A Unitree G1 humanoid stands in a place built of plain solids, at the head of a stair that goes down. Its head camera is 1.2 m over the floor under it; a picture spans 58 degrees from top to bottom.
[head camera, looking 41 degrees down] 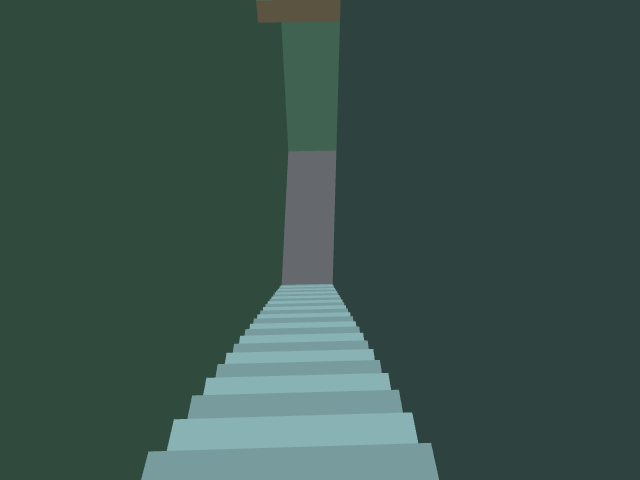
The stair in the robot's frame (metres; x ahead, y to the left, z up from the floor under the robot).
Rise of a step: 0.19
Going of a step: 0.22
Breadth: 1.02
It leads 2 degrees to the left of straight ahead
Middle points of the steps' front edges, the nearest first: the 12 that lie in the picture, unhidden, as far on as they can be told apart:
0.69 0.11 -0.39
0.91 0.11 -0.58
1.12 0.12 -0.78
1.34 0.13 -0.97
1.56 0.13 -1.17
1.77 0.14 -1.36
1.99 0.14 -1.56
2.20 0.15 -1.75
2.42 0.16 -1.95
2.64 0.16 -2.14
2.85 0.17 -2.34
3.07 0.18 -2.53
